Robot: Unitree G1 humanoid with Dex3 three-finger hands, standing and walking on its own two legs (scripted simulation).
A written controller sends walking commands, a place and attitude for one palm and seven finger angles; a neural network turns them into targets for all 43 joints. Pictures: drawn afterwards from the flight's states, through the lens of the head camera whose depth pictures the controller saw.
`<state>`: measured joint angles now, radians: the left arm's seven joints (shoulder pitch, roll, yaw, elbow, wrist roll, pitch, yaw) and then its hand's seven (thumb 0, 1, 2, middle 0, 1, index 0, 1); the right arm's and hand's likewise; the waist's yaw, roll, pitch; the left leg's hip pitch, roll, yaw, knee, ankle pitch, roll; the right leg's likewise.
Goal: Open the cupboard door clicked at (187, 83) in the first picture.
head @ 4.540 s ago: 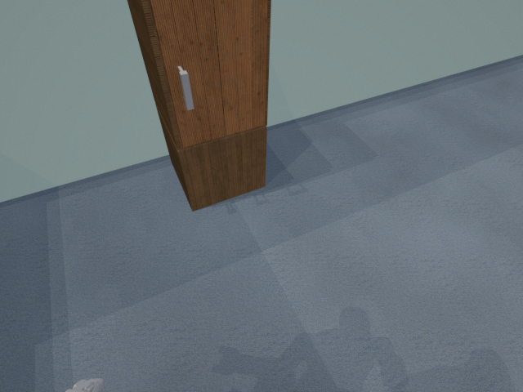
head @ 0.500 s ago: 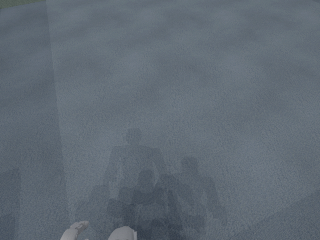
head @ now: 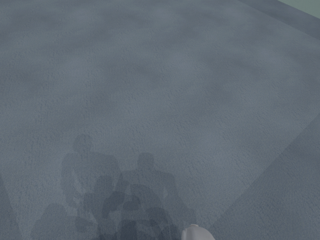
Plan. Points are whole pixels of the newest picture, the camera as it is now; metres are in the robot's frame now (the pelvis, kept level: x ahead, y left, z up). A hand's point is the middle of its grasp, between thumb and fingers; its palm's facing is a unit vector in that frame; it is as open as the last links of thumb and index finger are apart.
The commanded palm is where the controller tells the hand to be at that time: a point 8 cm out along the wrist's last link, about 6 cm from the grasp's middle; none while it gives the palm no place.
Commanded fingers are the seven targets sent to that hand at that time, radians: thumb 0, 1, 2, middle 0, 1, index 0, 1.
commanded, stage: walk to a spot facing it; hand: left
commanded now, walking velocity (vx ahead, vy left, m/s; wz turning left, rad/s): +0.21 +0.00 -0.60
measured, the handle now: out of the picture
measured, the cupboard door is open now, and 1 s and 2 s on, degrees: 0 0 0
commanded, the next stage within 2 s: turn to face it in 0.20 s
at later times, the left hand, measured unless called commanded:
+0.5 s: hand (109, 207) +0.23 +0.16 -0.18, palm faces -0.14 -0.97 -0.18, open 7.4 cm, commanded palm none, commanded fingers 0.00 0.90 0.90 -0.20 -0.30 -0.20 -0.30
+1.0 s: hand (102, 196) +0.25 +0.18 -0.16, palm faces +0.10 -0.96 -0.26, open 7.4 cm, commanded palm none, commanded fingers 0.00 0.90 0.90 -0.20 -0.30 -0.20 -0.30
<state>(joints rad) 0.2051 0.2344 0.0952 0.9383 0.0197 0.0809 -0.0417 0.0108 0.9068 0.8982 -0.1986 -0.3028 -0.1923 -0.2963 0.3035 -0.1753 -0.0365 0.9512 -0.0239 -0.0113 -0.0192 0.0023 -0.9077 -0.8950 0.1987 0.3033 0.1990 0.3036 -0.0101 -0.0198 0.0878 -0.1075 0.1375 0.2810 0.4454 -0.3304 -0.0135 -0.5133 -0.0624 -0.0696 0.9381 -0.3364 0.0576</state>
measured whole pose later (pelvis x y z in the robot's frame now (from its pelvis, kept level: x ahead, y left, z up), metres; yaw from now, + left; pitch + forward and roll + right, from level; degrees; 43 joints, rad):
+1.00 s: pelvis +0.15 -0.03 -0.01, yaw +5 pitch +2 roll -1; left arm 0.13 0.21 0.07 0.92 0.00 0.04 0.02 0.01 0.91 0.90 -0.20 -0.30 -0.19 -0.30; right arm 0.26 -0.21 -0.08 0.96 -0.02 0.05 0.01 0.00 -0.91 -0.89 0.20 0.30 0.20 0.30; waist -0.06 0.04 0.05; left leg -0.37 -0.06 -0.12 0.48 -0.13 0.02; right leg -0.33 -0.01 0.01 0.68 -0.39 0.05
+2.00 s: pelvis +0.17 -0.05 -0.01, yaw +44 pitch +0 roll +1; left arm 0.14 0.19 0.03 0.83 0.01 0.01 0.02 0.01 0.90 0.90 -0.20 -0.30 -0.20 -0.30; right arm 0.22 -0.26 -0.10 0.92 -0.02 0.07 0.02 0.00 -0.91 -0.89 0.20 0.30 0.20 0.30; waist -0.05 0.06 0.07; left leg -0.44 -0.06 -0.08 0.97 -0.49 -0.04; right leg -0.28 -0.05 -0.09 0.59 -0.31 -0.01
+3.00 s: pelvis +0.18 -0.06 +0.00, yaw +80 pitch -1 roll +2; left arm 0.20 0.18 0.02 0.86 0.01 0.02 0.02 0.01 0.90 0.90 -0.20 -0.30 -0.20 -0.30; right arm 0.23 -0.27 -0.10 0.93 -0.02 0.09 0.03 0.01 -0.91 -0.90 0.20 0.30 0.20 0.30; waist -0.04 0.05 0.06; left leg -0.52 -0.02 -0.03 1.15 -0.37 -0.06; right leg -0.20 -0.08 -0.12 0.51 -0.29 -0.01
